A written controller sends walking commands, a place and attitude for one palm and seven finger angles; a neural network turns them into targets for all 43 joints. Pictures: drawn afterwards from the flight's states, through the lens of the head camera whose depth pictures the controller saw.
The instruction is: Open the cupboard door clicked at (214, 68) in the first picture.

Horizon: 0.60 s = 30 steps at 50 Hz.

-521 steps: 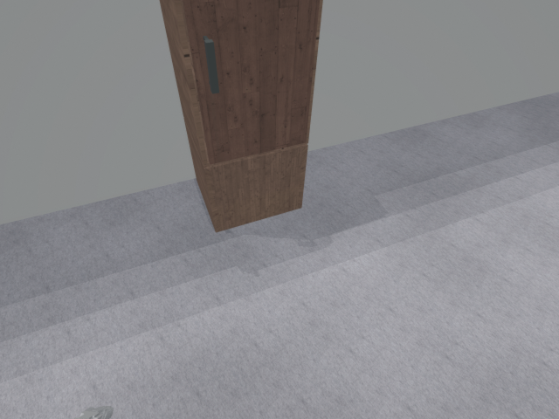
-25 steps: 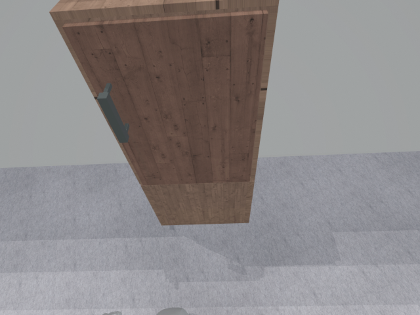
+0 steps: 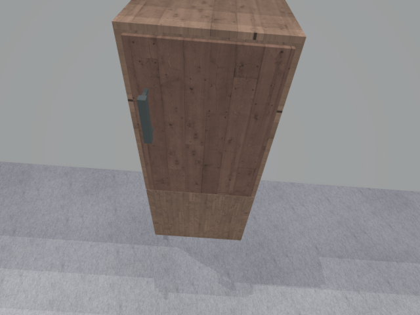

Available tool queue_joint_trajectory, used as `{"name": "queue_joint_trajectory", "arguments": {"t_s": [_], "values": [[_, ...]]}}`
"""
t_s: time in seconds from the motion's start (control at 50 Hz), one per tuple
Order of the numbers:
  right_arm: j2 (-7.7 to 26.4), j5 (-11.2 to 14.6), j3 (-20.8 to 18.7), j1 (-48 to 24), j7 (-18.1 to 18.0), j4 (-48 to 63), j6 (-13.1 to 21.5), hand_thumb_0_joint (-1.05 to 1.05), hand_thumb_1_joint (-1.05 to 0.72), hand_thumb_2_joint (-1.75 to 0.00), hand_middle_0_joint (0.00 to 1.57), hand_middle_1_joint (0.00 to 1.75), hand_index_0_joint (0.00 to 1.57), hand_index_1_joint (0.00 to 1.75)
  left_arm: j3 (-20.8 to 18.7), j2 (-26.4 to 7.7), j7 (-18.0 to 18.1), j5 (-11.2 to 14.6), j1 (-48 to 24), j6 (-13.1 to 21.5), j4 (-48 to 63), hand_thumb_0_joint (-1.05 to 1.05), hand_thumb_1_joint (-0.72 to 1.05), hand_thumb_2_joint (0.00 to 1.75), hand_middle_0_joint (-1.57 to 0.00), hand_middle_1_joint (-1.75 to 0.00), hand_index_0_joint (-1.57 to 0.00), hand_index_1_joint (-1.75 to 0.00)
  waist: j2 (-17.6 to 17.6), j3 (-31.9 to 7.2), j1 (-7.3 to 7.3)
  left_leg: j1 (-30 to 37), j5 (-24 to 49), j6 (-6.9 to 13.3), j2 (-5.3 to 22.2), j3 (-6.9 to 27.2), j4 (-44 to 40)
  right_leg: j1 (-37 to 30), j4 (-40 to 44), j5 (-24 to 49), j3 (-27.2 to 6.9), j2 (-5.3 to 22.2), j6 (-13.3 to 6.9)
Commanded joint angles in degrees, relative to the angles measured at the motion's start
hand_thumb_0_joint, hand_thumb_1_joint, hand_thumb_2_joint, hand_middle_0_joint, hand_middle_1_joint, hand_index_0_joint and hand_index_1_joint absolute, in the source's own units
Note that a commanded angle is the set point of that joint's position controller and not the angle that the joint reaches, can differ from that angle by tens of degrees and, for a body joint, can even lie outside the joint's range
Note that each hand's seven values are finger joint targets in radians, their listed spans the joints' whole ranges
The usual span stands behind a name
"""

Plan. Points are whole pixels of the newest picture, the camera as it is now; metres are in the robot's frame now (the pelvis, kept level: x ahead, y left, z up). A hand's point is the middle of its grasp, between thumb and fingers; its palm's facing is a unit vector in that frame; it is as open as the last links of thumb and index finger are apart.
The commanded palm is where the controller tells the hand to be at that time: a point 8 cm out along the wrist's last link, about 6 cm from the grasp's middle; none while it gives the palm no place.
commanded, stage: come to a stop and stand still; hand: left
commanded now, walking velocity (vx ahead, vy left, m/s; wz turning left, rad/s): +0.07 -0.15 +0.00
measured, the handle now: (147, 116) +0.60 +0.23 +0.03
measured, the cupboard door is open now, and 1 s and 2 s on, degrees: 0 0 0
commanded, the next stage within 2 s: look again from close up in 0.06 s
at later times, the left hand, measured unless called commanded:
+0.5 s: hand out of the picture +0.04 +0.13 -0.18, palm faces +0.03 -0.98 -0.22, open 7.3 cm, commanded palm none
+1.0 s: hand out of the picture -0.03 +0.12 -0.18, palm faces +0.14 -0.98 -0.17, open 7.4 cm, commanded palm none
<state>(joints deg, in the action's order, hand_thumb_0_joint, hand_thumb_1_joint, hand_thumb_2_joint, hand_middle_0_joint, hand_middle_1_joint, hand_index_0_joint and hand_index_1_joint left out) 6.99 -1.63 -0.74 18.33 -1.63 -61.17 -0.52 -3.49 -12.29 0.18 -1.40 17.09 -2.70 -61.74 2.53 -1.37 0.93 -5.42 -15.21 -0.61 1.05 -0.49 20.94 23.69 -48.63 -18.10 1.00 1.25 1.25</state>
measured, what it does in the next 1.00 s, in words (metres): steps on the spot: right foot, then left foot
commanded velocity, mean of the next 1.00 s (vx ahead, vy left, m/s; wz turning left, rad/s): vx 0.04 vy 0.04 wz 0.00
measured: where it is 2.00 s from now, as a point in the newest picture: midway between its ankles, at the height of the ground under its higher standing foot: outside the picture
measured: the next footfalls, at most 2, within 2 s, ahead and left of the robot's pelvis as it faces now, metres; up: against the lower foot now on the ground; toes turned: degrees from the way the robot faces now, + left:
right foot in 0.18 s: +0.06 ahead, -0.12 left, +0.00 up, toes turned -5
left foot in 0.36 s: +0.05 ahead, +0.08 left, +0.00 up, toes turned +4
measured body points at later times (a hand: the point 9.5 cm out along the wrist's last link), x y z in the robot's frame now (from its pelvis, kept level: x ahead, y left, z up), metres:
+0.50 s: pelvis +0.02 -0.04 -0.01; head +0.00 -0.06 +0.44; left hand +0.04 +0.18 -0.16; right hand +0.03 -0.26 -0.18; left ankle +0.01 +0.07 -0.74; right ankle +0.02 -0.12 -0.74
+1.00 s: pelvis +0.01 -0.03 +0.00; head +0.00 -0.03 +0.45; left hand -0.03 +0.17 -0.16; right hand -0.02 -0.25 -0.17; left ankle +0.03 +0.08 -0.73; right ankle +0.02 -0.12 -0.74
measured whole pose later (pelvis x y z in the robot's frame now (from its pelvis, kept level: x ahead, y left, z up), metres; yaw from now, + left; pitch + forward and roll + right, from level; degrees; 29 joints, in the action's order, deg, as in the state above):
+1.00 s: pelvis +0.01 -0.03 +0.00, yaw +1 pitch -2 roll -1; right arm 7.9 -1.5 -0.6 22.1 -0.6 -64.1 -1.0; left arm -2.1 -5.8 2.2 -1.4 23.5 1.2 -61.9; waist -1.0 -0.4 1.4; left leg -16.5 -22.9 1.3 1.6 -3.0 38.2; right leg 9.1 -25.2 -14.1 6.7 -0.8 -3.4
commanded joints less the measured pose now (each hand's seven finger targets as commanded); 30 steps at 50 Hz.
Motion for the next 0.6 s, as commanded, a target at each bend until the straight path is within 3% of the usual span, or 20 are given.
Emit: {"name": "queue_joint_trajectory", "arguments": {"t_s": [0.0, 0.06, 0.08, 0.1, 0.12, 0.14, 0.16, 0.18, 0.2, 0.22, 0.24, 0.26, 0.3, 0.34, 0.36, 0.38, 0.4, 0.46, 0.52, 0.58], "values": [[10.0, 0.1, -2.1, 2.3, -1.0, 2.0, 1.9, 0.0, -0.9, -0.9, 0.2, 0.3, 0.2, 0.3, 0.1, -1.5, -0.8, 0.1, -3.5, 2.2, 3.5, 0.0, 0.9, 0.9, -0.2, -0.3, -0.2, -0.3, -10.6, 8.6, -2.1, 0.8, 2.6, 8.6, 13.5, 10.5, -11.5, 9.0, -0.9, -2.0, 0.0, 1.6, 0.8], [9.9, -0.2, -2.4, 4.7, -1.2, 0.4, 1.9, 0.0, -0.9, -0.9, 0.2, 0.3, 0.2, 0.3, 0.9, -0.6, -0.6, 0.6, -6.3, 2.7, 4.4, 0.0, 0.9, 0.9, -0.2, -0.3, -0.2, -0.3, -10.7, 6.4, -3.72, 3.7, 20.3, 9.7, 14.8, 9.5, -6.2, 3.7, 9.2, -6.0, 1.2, 1.6, 0.7], [10.0, -0.2, -2.4, 4.5, -1.3, 0.0, 1.7, 0.0, -0.9, -0.9, 0.2, 0.3, 0.2, 0.3, 0.9, 0.4, -0.4, 0.8, -5.3, 2.9, 4.0, 0.0, 0.9, 0.9, -0.2, -0.3, -0.2, -0.3, -12.1, 5.2, -3.23, 2.8, 25.0, 9.3, 14.4, 8.7, -4.0, -0.3, 13.5, -6.0, 1.7, 1.1, 0.5], [9.9, 0.0, -2.3, 3.7, -1.3, -0.3, 1.7, 0.0, -0.9, -0.9, 0.2, 0.3, 0.2, 0.3, 0.9, 0.4, -0.2, 1.0, -2.6, 3.1, 2.9, 0.0, 0.9, 0.9, -0.2, -0.3, -0.2, -0.3, -11.1, 4.0, -2.0, 1.7, 27.1, 8.1, 13.1, 7.3, -1.4, -5.0, 18.6, -1.7, 2.4, 0.4, 0.2], [9.7, 0.4, -2.5, 3.4, -1.3, -0.5, 1.7, 0.0, -0.9, -0.9, 0.2, 0.3, 0.2, 0.3, 0.8, 0.5, -0.1, 1.0, 1.0, 3.5, 1.5, 0.0, 0.9, 0.9, -0.2, -0.3, -0.2, -0.3, -9.7, 2.4, -0.53, -0.3, 24.9, 6.1, 11.3, 5.6, 2.0, -11.1, 25.7, 6.9, 2.9, 0.4, 0.2], [10.6, 1.6, -2.2, -3.9, -0.2, 1.6, 2.9, 0.0, -0.9, -0.9, 0.2, 0.3, 0.2, 0.3, 1.2, -2.4, 2.9, 0.1, 7.3, 4.8, -3.3, 0.0, 0.9, 0.9, -0.2, -0.3, -0.2, -0.3, -6.5, 3.9, 3.3, -9.2, 19.8, 1.4, 8.7, -0.8, 14.3, -13.8, 26.9, 20.5, -3.9, 5.0, -1.8], [5.9, 1.5, -1.0, -3.1, 0.5, 4.7, 2.6, 0.0, -0.9, -0.9, 0.2, 0.3, 0.2, 0.3, 0.2, -7.1, 2.4, 0.1, 9.3, 5.6, -2.3, 0.0, 0.9, 0.9, -0.2, -0.3, -0.2, -0.3, 5.8, 2.6, 2.0, -14.5, 3.7, 0.2, 1.7, -3.3, 20.7, -20.1, 28.8, 39.8, -7.7, 10.3, -2.7], [3.4, 0.7, -0.7, 0.8, 0.1, 4.8, 2.1, 0.0, -0.9, -0.9, 0.2, 0.3, 0.2, 0.3, 1.3, -4.3, 2.0, 0.2, 8.0, 5.5, -1.4, 0.0, 0.9, 0.9, -0.2, -0.3, -0.2, -0.3, 7.3, -1.6, -0.86, -15.0, -12.3, 0.5, 1.9, -1.5, 21.3, -20.0, 26.6, 43.6, -9.0, 14.1, -5.9], [2.7, 0.7, -0.8, 2.6, 0.0, 3.1, 1.8, 0.0, -0.9, -0.9, 0.2, 0.3, 0.2, 0.3, 1.6, -3.4, 2.3, -0.2, 6.3, 5.5, -0.7, 0.0, 0.9, 0.9, -0.2, -0.3, -0.2, -0.3, 9.3, -4.5, -1.12, -15.0, -13.8, 0.2, 0.9, -3.0, 21.9, -22.1, 26.3, 43.6, -7.7, 13.3, -8.1], [3.5, 0.7, -1.0, 2.0, 0.1, 2.4, 1.4, 0.0, -0.9, -0.9, 0.2, 0.3, 0.2, 0.3, 1.4, -2.6, 2.8, -0.1, 5.2, 5.6, -0.6, 0.0, 0.9, 0.9, -0.2, -0.3, -0.2, -0.3, 11.0, -5.6, -1.03, -14.3, -13.3, 0.5, 1.5, -2.2, 22.8, -22.3, 25.7, 43.4, -7.3, 12.4, -8.9], [3.5, 0.8, -0.8, 2.8, 0.1, 2.3, 1.4, 0.0, -0.9, -0.9, 0.2, 0.3, 0.2, 0.3, 1.4, -2.3, 3.0, 0.0, 3.9, 5.5, 0.3, 0.0, 0.9, 0.9, -0.2, -0.3, -0.2, -0.3, 9.4, -5.7, -1.63, -13.8, -12.0, 0.5, 1.3, -2.2, 22.0, -22.0, 25.4, 41.1, -7.1, 12.2, -9.8], [2.2, 0.7, -0.8, 3.2, 0.2, 2.0, 1.2, 0.0, -0.9, -0.9, 0.2, 0.3, 0.2, 0.3, 1.4, -2.6, 3.0, 0.2, 2.6, 5.1, 0.8, 0.0, 0.9, 0.9, -0.2, -0.3, -0.2, -0.3, 3.1, -4.5, -1.96, -11.4, -9.2, 0.5, 0.9, -3.7, 19.4, -18.9, 25.6, 33.6, -5.9, 11.3, -10.1], [1.3, 0.4, -0.1, 3.6, 0.1, 0.9, 1.5, 0.0, -0.9, -0.9, 0.2, 0.3, 0.2, 0.3, 1.4, -2.7, 2.8, 0.6, 0.7, 4.7, 1.4, 0.0, 0.9, 0.9, -0.2, -0.3, -0.2, -0.3, -0.9, -0.8, -2.84, -6.2, -2.0, 0.1, 0.4, -3.7, 10.2, -12.8, 25.0, 24.2, -5.8, 10.0, -8.9], [3.1, 0.3, -0.1, 5.4, -0.1, -0.1, 2.1, 0.0, -0.9, -0.9, 0.2, 0.3, 0.2, 0.3, 2.1, -0.5, 2.6, 0.9, 0.4, 4.4, 0.9, 0.0, 0.9, 0.9, -0.2, -0.3, -0.2, -0.3, -5.1, 3.2, -3.04, -4.1, 6.8, 1.4, 3.9, 0.8, 3.8, -7.7, 23.3, 13.7, -4.1, 6.0, -5.8], [4.4, 0.3, -0.2, 5.4, -0.2, 0.1, 2.3, 0.0, -0.9, -0.9, 0.2, 0.3, 0.2, 0.3, 2.2, 0.4, 2.5, 0.7, 1.5, 4.2, 0.8, 0.0, 0.9, 0.9, -0.2, -0.3, -0.2, -0.3, -4.8, 3.5, -2.35, -6.0, 11.5, 3.0, 7.3, 3.3, 3.8, -8.7, 23.0, 12.5, -2.1, 4.2, -4.4], [5.5, 0.3, -0.1, 4.4, -0.4, 0.4, 2.1, 0.0, -0.9, -0.9, 0.2, 0.3, 0.2, 0.3, 2.4, 1.4, 2.6, 0.7, 2.2, 4.3, 0.7, 0.0, 0.9, 0.9, -0.2, -0.3, -0.2, -0.3, -3.0, 4.6, -1.8, -8.4, 12.1, 3.8, 8.1, 3.1, 4.4, -10.1, 24.2, 12.3, -2.1, 3.8, -4.2], [4.9, 0.5, 0.2, 2.3, -0.3, 0.4, 2.0, 0.0, -0.9, -0.9, 0.2, 0.3, 0.2, 0.3, 2.6, 0.8, 2.5, 0.5, 1.9, 4.3, 0.6, 0.0, 0.9, 0.9, -0.2, -0.3, -0.2, -0.3, -5.6, 7.1, -1.41, -9.4, 11.3, 3.0, 6.5, 2.5, 3.9, -9.4, 24.6, 13.2, -2.9, 4.4, -4.4], [3.8, 0.7, 0.6, 2.6, -0.4, -0.2, 1.8, 0.0, -0.9, -0.9, 0.2, 0.3, 0.2, 0.3, 2.6, -0.2, 2.3, 0.6, 3.5, 4.9, -0.4, 0.0, 0.9, 0.9, -0.2, -0.3, -0.2, -0.3, -5.1, 8.8, -1.57, -8.6, 8.0, 2.2, 5.1, 1.3, 3.2, -9.2, 26.6, 14.8, -4.3, 5.2, -4.8], [4.4, 0.7, 0.6, 3.3, -0.5, -0.7, 1.7, 0.0, -0.9, -0.9, 0.2, 0.3, 0.2, 0.3, 2.7, -0.7, 2.2, 0.7, 3.7, 5.0, -0.3, 0.0, 0.9, 0.9, -0.2, -0.3, -0.2, -0.3, -1.8, 7.0, -2.0, -7.5, 5.4, 2.1, 4.7, 1.2, 2.4, -10.3, 27.9, 12.5, -4.9, 5.4, -4.8], [4.7, 0.7, 0.7, 3.5, -0.4, -1.0, 1.8, 0.0, -0.9, -0.9, 0.2, 0.3, 0.2, 0.3, 2.7, -0.7, 2.2, 0.7, 4.1, 5.0, -0.1, 0.0, 0.9, 0.9, -0.2, -0.3, -0.2, -0.3, -2.1, 5.8, -1.94, -6.7, 4.8, 2.1, 4.5, 1.0, 1.7, -11.1, 28.9, 10.9, -5.0, 5.5, -4.8]]}}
